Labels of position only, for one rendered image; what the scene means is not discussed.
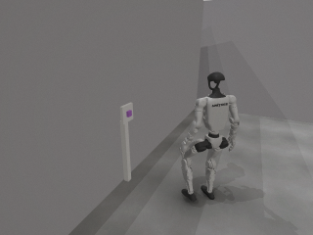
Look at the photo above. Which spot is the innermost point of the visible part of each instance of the button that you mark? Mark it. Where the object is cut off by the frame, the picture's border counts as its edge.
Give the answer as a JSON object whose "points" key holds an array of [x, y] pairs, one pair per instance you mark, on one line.
{"points": [[129, 113]]}

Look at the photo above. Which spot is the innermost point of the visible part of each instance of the robot right upper arm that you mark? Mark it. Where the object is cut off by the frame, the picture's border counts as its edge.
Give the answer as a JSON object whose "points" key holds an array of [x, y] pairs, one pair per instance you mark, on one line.
{"points": [[233, 109]]}

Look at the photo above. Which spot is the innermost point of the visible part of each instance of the robot right forearm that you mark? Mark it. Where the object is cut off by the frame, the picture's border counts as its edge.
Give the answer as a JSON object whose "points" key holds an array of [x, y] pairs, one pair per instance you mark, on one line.
{"points": [[234, 130]]}

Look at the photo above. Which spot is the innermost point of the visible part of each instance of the robot left upper arm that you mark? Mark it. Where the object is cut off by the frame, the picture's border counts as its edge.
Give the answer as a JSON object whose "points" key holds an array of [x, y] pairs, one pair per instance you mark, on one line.
{"points": [[199, 104]]}

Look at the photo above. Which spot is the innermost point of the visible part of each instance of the left robot hand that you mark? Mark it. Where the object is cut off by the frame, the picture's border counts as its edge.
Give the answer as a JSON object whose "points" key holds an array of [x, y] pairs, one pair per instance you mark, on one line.
{"points": [[183, 149]]}

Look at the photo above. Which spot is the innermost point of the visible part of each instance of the humanoid robot head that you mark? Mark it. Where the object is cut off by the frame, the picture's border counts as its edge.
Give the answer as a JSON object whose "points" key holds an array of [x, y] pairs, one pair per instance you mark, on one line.
{"points": [[216, 77]]}

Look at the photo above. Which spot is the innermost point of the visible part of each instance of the robot left foot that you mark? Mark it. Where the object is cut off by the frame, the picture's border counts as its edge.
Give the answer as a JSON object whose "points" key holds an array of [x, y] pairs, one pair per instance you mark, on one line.
{"points": [[191, 196]]}

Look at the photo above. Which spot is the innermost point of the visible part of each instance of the right robot hand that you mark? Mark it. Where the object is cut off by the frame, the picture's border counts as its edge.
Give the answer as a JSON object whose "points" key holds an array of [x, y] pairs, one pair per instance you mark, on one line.
{"points": [[232, 142]]}

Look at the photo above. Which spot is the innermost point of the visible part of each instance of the robot left forearm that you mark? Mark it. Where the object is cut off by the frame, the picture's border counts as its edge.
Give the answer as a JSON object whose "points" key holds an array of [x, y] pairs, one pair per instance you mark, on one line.
{"points": [[191, 134]]}

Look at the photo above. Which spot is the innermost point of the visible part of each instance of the panel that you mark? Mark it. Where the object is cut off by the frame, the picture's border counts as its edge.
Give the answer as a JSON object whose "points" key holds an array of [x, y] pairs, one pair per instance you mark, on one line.
{"points": [[124, 134]]}

